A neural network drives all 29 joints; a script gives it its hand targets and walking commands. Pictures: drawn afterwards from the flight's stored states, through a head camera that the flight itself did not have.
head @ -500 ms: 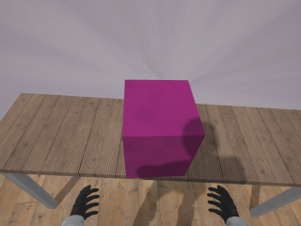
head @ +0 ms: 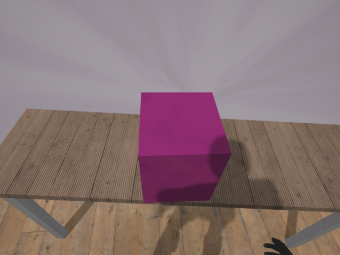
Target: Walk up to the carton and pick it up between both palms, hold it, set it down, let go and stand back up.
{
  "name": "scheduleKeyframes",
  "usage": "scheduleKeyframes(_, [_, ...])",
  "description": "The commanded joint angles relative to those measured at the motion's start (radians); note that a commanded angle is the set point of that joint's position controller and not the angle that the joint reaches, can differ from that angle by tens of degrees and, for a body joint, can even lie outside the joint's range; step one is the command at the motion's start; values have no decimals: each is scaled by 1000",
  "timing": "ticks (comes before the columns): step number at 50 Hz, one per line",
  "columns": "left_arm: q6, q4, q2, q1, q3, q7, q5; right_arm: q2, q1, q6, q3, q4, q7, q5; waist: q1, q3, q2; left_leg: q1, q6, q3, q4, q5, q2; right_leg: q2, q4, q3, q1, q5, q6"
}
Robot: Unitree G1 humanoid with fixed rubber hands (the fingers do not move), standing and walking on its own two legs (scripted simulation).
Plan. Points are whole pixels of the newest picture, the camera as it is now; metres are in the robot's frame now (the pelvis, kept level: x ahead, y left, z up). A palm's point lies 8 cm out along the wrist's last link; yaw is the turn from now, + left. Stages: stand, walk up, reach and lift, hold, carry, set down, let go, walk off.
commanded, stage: stand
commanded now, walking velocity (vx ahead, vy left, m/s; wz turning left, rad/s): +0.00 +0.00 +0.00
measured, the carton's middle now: (177, 149) +0.40 -0.01 -0.01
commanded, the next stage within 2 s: none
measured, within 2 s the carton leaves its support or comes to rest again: neither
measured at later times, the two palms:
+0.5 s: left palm out of the picture +0.05 +0.26 -0.13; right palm out of the picture +0.11 -0.27 -0.10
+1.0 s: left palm out of the picture +0.04 +0.26 -0.13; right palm out of the picture +0.11 -0.27 -0.10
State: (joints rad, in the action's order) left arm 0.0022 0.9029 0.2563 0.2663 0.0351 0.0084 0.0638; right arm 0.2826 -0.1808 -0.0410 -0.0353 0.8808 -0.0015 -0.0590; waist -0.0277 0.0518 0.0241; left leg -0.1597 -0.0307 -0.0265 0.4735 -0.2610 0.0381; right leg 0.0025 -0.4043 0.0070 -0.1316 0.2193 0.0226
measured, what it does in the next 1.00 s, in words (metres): stands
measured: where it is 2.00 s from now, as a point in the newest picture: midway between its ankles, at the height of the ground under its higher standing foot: outside the picture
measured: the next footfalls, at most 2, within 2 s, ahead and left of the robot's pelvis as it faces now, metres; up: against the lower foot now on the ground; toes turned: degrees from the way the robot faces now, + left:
none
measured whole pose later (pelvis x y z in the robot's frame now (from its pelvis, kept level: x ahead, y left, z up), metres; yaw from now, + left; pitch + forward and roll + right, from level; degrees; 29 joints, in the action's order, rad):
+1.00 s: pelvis +0.00 +0.00 +0.00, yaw +0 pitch -4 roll -1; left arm 0.02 0.94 0.26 0.27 0.04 0.01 0.06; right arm 0.28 -0.19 -0.04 -0.04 0.88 -0.01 -0.06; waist -0.03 0.03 0.01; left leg -0.14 -0.03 -0.03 0.47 -0.26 0.04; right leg 0.00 -0.40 0.01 -0.11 0.22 0.02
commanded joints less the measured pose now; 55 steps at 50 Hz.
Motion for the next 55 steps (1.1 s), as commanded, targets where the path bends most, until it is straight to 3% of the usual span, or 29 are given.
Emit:
scheduleKeyframes(1, [62,-75,228,-29,53,-3,-108,208,-4,-14,-56,-76,-19,85,23,-109,-67,-3,52,-40,-94,155,48,91,52,46,40,-148,-30])
scheduleKeyframes(55, [57,-16,259,-39,56,3,-87,232,-10,-11,-51,-36,-27,79,26,-54,-64,16,50,-52,-134,206,83,113,69,59,36,-188,-38])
